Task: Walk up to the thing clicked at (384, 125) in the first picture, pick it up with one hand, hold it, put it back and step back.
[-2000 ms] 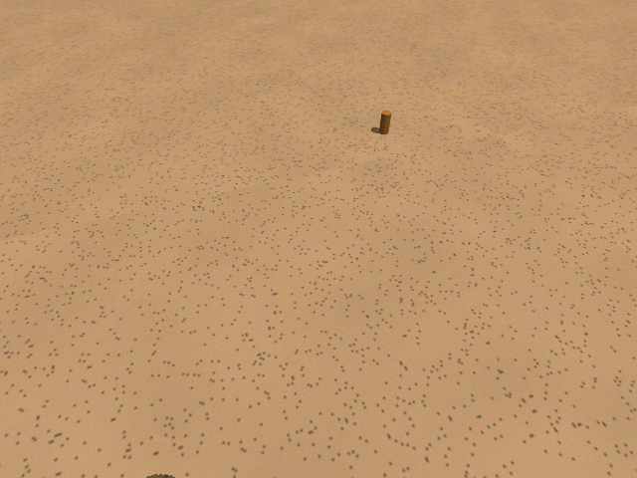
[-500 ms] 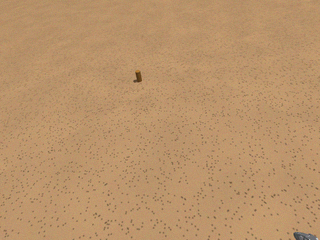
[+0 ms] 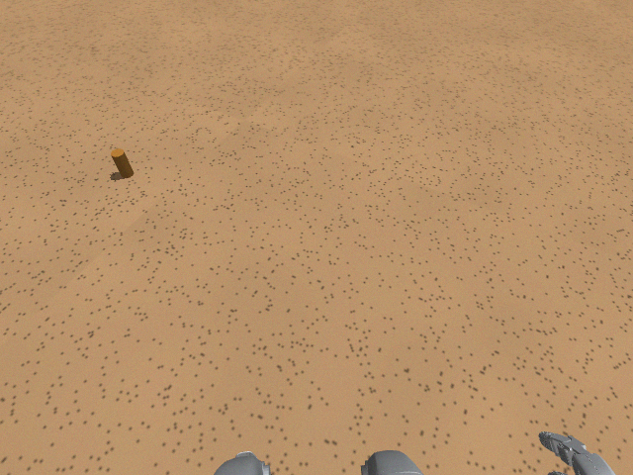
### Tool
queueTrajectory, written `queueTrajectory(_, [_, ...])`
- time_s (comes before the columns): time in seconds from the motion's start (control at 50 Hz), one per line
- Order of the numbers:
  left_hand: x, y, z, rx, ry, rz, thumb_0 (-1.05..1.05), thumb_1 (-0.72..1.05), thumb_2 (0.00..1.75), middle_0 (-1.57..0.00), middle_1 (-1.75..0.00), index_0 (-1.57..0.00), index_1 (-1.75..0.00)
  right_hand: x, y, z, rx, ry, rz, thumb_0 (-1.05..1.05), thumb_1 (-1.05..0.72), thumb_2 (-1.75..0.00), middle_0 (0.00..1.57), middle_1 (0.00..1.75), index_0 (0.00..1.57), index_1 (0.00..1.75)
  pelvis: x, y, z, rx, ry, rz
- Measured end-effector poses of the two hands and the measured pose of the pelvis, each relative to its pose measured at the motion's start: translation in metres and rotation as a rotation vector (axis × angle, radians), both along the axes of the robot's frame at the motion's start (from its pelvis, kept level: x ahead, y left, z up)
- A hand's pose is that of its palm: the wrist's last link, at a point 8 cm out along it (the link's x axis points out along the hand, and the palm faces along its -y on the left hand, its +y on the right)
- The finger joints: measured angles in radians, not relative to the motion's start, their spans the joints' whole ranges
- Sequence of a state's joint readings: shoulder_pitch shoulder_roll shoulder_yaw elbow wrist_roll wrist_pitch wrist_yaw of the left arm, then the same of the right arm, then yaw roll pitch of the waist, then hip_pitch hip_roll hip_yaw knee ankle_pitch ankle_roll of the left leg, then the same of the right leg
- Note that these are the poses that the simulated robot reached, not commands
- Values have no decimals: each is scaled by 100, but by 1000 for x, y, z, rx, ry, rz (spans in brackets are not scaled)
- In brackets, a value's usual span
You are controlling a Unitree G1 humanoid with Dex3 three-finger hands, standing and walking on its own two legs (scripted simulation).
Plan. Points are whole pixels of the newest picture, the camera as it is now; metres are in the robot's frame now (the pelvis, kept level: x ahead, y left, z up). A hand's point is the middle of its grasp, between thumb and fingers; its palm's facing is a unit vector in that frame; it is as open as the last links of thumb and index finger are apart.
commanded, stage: walk up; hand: left
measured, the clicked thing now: (122, 163) +1.41 +0.75 -0.68
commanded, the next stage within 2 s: none
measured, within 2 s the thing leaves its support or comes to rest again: neither
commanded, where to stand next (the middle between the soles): +1.00 +0.97 m, yaw -62 degrees
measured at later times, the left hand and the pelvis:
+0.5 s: hand (82, 284) +0.44 +0.37 -0.09, palm faces -0.22 -0.79 -0.57, open 7.3 cm; pelvis +0.26 +0.10 +0.00, yaw -16 degrees
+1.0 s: hand (69, 183) +0.69 +0.48 -0.11, palm faces -0.49 -0.65 -0.58, open 7.3 cm; pelvis +0.47 +0.25 +0.00, yaw -30 degrees
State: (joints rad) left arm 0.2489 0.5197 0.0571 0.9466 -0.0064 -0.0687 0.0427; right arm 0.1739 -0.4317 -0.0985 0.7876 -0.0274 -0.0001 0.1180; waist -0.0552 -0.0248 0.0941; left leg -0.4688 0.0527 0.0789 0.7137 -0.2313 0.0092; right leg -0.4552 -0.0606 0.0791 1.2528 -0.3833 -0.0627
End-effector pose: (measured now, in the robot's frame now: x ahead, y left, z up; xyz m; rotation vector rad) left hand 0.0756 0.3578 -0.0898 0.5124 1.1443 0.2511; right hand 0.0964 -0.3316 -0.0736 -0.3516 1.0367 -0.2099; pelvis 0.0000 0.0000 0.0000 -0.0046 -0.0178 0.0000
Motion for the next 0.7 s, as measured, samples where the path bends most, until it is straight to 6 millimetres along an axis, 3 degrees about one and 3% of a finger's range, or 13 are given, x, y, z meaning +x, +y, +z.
queueTrajectory(0.06, [69,12,21,-10,-47,-87,1,91,90,-20,-30,-21,-30,-22,14,7,5,64,-94,1,-90,-90,21,30,20,30,28,19,14,8,9,-45])
queueTrajectory(0.14, [149,24,45,5,-55,-177,1,91,90,-20,-30,-21,-30,-38,32,7,18,97,-204,1,-90,-90,21,30,21,30,69,42,23,21,11,-99])
queueTrajectory(0.22, [223,27,62,23,-74,-247,0,91,90,-20,-30,-21,-30,-35,52,-5,46,133,-287,1,-90,-90,21,30,20,30,114,62,24,26,11,-148])
queueTrajectory(0.28, [278,25,65,33,-97,-292,1,91,90,-20,-30,-21,-30,-18,68,-19,74,149,-327,1,-90,-90,21,30,20,30,149,70,19,32,13,-188])
queueTrajectory(0.34, [327,23,60,44,-162,-327,0,91,90,-21,-30,-21,-30,13,81,-38,94,160,-335,1,-90,-90,21,30,20,30,184,72,5,21,11,-210])
queueTrajectory(0.38, [345,26,54,53,-207,-320,0,91,90,-21,-30,-21,-30,44,90,-46,97,165,-311,2,-90,-90,21,30,20,30,200,75,-2,-14,1,-224])
queueTrajectory(0.5, [358,51,41,52,-150,-281,0,90,90,-21,-30,-21,-30,167,106,-32,81,7,-215,2,-90,-90,21,30,21,30,257,103,1,-46,-11,-272])
queueTrajectory(0.6, [383,90,27,52,-47,-321,0,90,90,-21,-30,-21,-30,250,120,-13,41,-134,-199,1,-90,-90,21,30,21,30,307,143,-4,-39,-5,-327])
queueTrajectory(0.7, [445,153,0,90,15,-354,1,90,90,-22,-30,-22,-30,295,152,-9,-31,-163,-257,1,-90,-90,21,30,21,30,366,191,-24,-15,12,-379])
